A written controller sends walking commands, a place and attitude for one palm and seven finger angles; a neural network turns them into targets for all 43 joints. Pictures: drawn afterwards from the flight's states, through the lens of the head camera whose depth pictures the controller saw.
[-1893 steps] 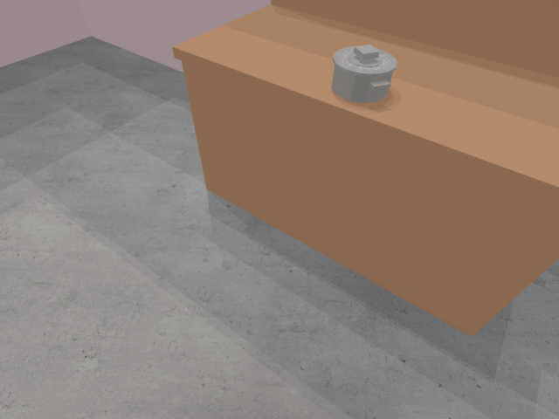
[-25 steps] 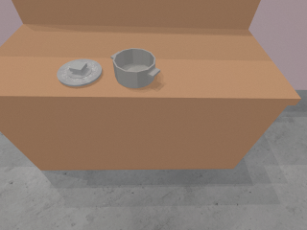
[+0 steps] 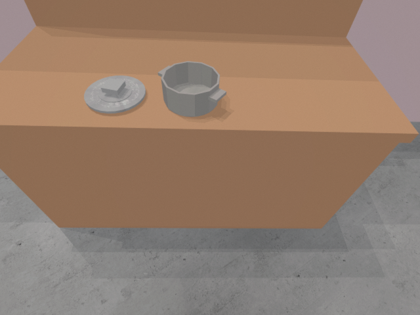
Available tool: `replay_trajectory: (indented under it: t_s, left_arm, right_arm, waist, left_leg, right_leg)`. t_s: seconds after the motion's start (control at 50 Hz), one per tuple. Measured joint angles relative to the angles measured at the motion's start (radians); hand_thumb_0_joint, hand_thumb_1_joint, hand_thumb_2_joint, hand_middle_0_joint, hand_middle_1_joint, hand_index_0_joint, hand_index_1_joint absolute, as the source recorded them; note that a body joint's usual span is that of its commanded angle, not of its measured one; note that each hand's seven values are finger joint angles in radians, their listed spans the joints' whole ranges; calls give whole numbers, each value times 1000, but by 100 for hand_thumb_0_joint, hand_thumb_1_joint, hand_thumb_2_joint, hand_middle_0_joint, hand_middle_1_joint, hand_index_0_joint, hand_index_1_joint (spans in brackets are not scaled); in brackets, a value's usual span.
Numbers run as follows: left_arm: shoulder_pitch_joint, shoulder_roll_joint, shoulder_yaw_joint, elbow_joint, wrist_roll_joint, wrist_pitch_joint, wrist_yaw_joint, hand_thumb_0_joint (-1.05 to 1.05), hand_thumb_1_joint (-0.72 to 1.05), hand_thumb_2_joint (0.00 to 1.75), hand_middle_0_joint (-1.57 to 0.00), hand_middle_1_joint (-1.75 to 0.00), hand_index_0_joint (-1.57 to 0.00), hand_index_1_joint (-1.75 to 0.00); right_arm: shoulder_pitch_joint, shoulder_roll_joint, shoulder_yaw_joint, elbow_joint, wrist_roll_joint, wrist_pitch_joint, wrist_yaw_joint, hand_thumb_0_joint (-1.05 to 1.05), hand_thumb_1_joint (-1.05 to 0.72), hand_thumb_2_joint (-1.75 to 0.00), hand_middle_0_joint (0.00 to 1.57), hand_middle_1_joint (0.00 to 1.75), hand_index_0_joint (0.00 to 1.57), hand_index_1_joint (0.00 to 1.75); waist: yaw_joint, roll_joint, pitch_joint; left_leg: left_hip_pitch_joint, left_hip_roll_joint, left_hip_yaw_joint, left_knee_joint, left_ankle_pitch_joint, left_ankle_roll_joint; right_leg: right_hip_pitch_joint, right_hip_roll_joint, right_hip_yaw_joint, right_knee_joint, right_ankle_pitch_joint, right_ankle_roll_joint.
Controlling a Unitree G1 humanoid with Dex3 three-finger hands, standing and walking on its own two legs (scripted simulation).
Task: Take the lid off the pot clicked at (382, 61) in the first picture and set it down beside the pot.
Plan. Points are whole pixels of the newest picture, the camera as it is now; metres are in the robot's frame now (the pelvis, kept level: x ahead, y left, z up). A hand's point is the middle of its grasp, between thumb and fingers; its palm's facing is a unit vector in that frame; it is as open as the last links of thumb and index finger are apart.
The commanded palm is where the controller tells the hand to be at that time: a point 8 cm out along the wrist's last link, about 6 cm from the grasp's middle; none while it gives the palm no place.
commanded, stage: let the arm hang, fingers relaxed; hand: left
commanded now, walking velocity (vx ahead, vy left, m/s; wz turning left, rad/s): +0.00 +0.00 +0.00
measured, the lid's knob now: (113, 86) +0.72 +0.32 +0.00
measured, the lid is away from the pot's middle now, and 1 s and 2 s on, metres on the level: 0.24 0.24 0.24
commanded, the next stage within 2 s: look to check the result in 1.12 s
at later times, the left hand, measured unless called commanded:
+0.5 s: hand out of the picture +0.01 +0.16 -0.18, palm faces +0.02 -0.99 -0.17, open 7.3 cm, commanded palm none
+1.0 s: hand out of the picture +0.02 +0.17 -0.18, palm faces +0.02 -0.98 -0.18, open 7.3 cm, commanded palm none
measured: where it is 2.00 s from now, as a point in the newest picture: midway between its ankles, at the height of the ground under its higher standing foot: outside the picture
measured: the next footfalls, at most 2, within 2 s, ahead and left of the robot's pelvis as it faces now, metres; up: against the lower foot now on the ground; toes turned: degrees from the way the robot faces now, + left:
none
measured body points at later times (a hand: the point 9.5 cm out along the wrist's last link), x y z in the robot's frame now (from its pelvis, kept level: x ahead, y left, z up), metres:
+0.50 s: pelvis +0.01 +0.00 +0.00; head +0.04 +0.02 +0.45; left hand +0.01 +0.22 -0.17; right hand -0.02 -0.20 -0.16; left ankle -0.03 +0.08 -0.74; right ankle +0.00 -0.14 -0.74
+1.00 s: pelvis +0.02 +0.01 +0.00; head +0.04 +0.02 +0.45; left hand +0.02 +0.22 -0.17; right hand -0.02 -0.20 -0.16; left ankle -0.03 +0.08 -0.74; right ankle +0.00 -0.14 -0.74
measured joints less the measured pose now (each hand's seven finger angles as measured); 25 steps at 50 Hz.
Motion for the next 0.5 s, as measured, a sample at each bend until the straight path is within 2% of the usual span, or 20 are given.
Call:
replay_trajectory:
  t_s: [0.5]
  left_arm:
    - [-5,-1,6,2,0,-4,4,1,93,89,-20,-30,-20,-30]
  right_arm:
    - [-29,-2,0,-5,0,-5,-6,0,-91,-90,20,30,20,30]
  waist:
    - [5,1,3]
  left_leg:
    - [12,1,-5,8,-21,3]
  right_leg:
    - [19,0,-5,-6,-15,3]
